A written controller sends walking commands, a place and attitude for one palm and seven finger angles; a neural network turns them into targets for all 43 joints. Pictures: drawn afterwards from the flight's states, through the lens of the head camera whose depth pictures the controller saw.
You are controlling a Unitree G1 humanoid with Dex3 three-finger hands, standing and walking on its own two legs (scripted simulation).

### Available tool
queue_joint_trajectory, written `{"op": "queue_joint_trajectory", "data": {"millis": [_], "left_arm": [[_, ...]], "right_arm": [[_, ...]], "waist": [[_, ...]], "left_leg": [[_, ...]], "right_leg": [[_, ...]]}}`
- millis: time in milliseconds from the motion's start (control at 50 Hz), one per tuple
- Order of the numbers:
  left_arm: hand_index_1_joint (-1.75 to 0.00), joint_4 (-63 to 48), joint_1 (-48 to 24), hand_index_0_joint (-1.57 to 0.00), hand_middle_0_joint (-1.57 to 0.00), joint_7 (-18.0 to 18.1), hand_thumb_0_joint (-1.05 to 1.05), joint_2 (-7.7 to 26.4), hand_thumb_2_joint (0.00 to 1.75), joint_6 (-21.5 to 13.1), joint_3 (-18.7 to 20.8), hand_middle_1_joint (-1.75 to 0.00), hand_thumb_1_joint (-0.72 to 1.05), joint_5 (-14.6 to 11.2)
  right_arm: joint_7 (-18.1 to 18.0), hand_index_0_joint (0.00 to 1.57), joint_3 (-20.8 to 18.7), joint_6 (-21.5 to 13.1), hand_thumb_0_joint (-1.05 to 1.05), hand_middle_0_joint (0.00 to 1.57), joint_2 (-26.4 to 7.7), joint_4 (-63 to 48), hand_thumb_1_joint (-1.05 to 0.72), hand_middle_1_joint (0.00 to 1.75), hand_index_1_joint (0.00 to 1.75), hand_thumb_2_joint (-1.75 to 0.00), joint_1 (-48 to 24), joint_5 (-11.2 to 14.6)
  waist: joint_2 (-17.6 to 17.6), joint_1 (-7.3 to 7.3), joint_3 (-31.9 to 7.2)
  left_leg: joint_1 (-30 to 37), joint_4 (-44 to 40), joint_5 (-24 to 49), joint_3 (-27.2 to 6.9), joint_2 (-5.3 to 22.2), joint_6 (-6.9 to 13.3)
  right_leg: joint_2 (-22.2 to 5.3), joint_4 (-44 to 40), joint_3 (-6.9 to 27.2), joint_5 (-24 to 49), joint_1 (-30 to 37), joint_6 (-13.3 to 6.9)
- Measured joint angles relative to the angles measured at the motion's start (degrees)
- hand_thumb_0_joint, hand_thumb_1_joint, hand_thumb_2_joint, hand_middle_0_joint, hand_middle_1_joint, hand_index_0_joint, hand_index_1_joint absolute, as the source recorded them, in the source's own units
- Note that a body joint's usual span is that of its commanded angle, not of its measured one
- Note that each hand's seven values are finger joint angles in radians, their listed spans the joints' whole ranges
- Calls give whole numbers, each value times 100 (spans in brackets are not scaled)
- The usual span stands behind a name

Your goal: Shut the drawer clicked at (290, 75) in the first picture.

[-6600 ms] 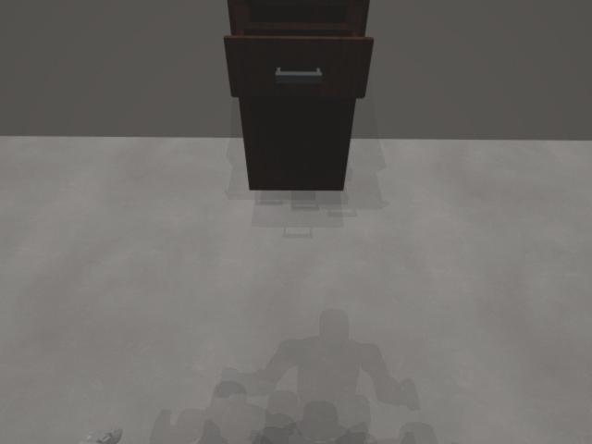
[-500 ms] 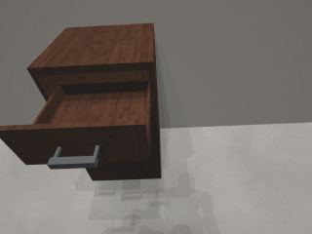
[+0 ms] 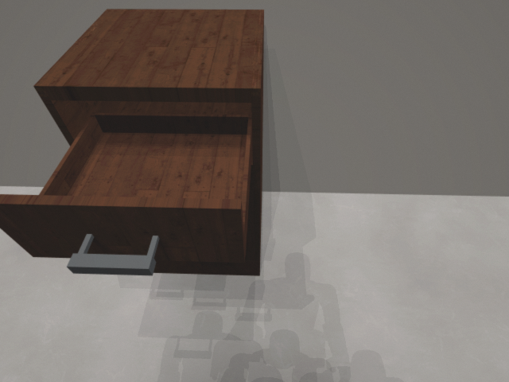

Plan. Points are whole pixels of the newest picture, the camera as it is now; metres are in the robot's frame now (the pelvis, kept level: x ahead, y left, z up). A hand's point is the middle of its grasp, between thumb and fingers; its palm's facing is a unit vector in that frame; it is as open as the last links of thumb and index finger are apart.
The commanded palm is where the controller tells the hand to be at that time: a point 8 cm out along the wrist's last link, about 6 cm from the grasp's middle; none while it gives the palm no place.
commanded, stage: come to a stop and stand still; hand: left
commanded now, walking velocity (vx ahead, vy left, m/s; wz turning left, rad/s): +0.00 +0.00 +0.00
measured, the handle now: (117, 252) +0.32 +0.27 +0.00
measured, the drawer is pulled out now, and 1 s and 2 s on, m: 0.29 0.29 0.29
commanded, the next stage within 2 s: look again from close up in 0.48 s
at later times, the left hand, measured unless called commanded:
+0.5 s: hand out of the picture +0.04 +0.20 -0.17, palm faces +0.04 -0.97 -0.23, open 7.4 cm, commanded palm none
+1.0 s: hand out of the picture +0.03 +0.18 -0.17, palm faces +0.05 -0.98 -0.19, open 7.4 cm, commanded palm none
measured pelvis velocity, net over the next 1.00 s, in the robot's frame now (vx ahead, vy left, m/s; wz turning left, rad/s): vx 0.04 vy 0.01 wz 0.01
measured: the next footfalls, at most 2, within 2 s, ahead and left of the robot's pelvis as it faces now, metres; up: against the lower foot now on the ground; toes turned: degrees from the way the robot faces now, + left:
none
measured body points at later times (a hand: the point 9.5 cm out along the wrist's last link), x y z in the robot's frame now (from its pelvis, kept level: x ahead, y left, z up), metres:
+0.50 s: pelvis +0.03 +0.01 +0.00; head +0.05 +0.00 +0.45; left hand +0.04 +0.25 -0.15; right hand +0.05 -0.22 -0.16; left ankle +0.05 +0.16 -0.73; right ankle -0.02 -0.11 -0.73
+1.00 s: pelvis +0.04 +0.01 +0.01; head +0.05 +0.00 +0.45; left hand +0.03 +0.23 -0.15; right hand +0.04 -0.22 -0.16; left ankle +0.05 +0.16 -0.73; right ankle -0.02 -0.11 -0.73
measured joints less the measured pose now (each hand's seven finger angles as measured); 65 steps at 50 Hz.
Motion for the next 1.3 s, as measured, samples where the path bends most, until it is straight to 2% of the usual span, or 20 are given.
{"op": "queue_joint_trajectory", "data": {"millis": [180, 540, 760, 1160, 1180, 1200, 1240, 1300], "left_arm": [[-30, 118, -39, -20, -20, 20, 1, 44, 89, -38, 0, -30, 90, 27], [-30, 124, -201, -20, -20, 41, 0, 239, 89, -27, 39, -30, 91, 21], [-30, 159, -192, -20, -20, 46, 0, 172, 89, -28, 32, -30, 91, 14], [-30, 268, 13, -20, -20, 103, 0, 34, 89, -97, 26, -30, 90, 36], [-30, -692, 342, -20, -20, 105, 1, 20, 89, 231, 12, -30, 91, -230], [-30, -1777, 717, -20, -21, 197, 2, 44, 89, 297, 52, -30, 92, -350], [-31, -3366, 1131, -21, -22, 478, 3, 167, 89, 6, 85, -31, 94, -545], [-34, -4928, 1085, -24, -24, 507, 3, 212, 89, -322, 163, -34, 95, -791]], "right_arm": [[-35, 20, -4, -49, 1, 20, -81, 39, -92, 30, 29, -90, -405, 14], [-22, 20, 43, -17, 0, 20, -44, 272, -91, 30, 30, -90, -340, 17], [-23, 20, 59, -10, 0, 20, 43, 386, -91, 30, 30, -90, -238, 22], [-51, 20, 20, 9, 1, 20, 9, 377, -91, 30, 30, -90, -278, 34], [-78, 20, 47, -59, 1, 20, -38, 149, -91, 30, 30, -90, -207, 87], [-168, 20, 51, -320, 1, 20, -74, -99, -92, 30, 30, -90, -84, 112], [-313, 20, -6, -888, 1, 20, -147, -406, -92, 30, 30, -90, 54, 209], [-384, 20, -111, -1326, 1, 20, -316, -937, -91, 30, 30, -90, -36, 264]], "waist": [[-62, 89, -44], [-74, 51, 28], [-95, 26, 25], [-66, 79, -33], [-43, 92, -6], [-42, 156, -1], [-26, 175, -130], [105, 25, -375]], "left_leg": [[211, -86, -108, 40, -37, 50], [400, -244, -160, 76, -129, 107], [460, -285, -170, 55, -126, 92], [385, -157, -179, 14, -38, 81], [338, -63, -219, 52, -7, 141], [373, -97, -271, 110, 12, 133], [271, -22, -285, 118, -42, 82], [-77, 280, -305, 11, -145, 124]], "right_leg": [[-45, -230, 22, -24, 272, 60], [-145, -408, 35, -70, 474, 120], [-141, -453, 8, -86, 544, 106], [-53, -585, -68, -28, 619, 74], [-26, -566, -50, -8, 586, 82], [-20, -468, 0, -28, 525, 78], [-78, -257, 3, -126, 381, 82], [-170, 77, -99, -258, 83, 119]]}}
